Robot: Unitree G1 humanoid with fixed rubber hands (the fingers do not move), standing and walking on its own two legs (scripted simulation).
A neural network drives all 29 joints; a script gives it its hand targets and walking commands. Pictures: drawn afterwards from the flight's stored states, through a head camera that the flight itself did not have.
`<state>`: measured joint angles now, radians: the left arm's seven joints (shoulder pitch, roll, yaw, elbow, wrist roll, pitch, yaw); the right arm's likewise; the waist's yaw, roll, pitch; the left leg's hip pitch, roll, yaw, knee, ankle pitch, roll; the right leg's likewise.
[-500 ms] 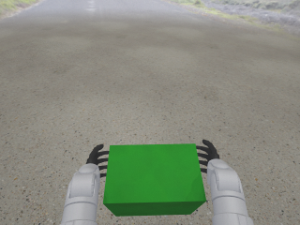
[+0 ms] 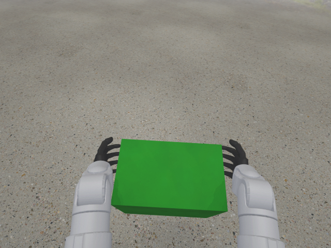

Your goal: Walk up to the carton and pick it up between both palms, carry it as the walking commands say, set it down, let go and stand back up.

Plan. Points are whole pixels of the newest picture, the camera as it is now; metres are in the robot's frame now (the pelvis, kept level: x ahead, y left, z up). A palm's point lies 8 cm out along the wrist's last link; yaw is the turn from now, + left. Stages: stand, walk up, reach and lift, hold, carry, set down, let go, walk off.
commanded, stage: carry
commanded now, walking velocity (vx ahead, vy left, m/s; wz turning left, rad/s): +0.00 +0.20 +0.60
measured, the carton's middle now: (168, 182) +0.31 +0.00 -0.01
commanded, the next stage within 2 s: none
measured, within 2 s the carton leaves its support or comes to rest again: neither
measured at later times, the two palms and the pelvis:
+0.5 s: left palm (64, 185) +0.25 +0.22 +0.08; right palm (215, 185) +0.24 -0.10 +0.09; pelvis -0.03 +0.07 -0.01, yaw -2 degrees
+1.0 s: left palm (102, 180) +0.25 +0.14 +0.09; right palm (255, 203) +0.21 -0.17 +0.09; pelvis -0.05 +0.03 +0.00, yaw -9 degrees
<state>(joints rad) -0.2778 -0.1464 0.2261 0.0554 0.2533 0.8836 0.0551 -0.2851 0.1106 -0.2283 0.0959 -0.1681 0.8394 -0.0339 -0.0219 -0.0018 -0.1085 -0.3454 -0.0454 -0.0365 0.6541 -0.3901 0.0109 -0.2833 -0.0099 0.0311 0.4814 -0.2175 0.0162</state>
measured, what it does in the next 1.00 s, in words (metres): steps on the spot: right foot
